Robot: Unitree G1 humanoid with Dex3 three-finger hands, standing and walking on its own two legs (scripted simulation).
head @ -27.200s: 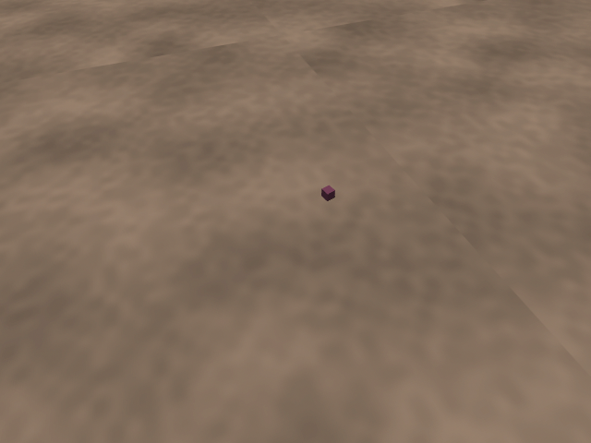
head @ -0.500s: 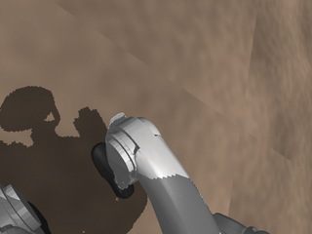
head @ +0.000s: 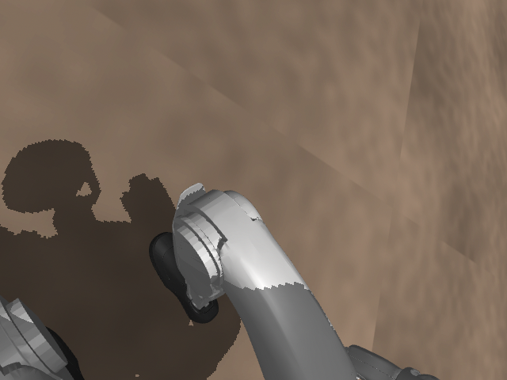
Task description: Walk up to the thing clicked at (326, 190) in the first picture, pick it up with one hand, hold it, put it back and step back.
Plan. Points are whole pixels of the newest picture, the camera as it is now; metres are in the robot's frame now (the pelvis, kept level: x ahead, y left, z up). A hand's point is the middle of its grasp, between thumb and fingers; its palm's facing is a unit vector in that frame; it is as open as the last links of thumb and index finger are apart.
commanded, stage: close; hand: left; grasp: from above
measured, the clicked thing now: out of the picture +0.46 +0.35 -0.31
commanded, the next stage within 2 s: settle in 0.02 s
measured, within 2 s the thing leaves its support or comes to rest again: leaves its support in 0.52 s
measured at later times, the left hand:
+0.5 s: hand out of the picture +0.45 +0.33 -0.28, palm faces -0.05 -0.45 -0.89, open 7.4 cm
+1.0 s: hand out of the picture +0.44 +0.35 -0.19, palm faces -0.10 -0.43 -0.90, open 7.2 cm
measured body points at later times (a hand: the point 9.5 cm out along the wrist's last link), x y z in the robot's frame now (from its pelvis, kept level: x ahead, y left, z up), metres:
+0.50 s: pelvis +0.00 +0.00 +0.00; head +0.31 +0.12 +0.29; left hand +0.45 +0.35 -0.23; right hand +0.01 -0.24 -0.03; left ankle +0.06 +0.13 -0.30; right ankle +0.13 -0.11 -0.30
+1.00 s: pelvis +0.00 -0.01 +0.01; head +0.27 +0.10 +0.35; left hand +0.45 +0.37 -0.14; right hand +0.01 -0.25 -0.05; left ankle +0.06 +0.13 -0.30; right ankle +0.13 -0.11 -0.30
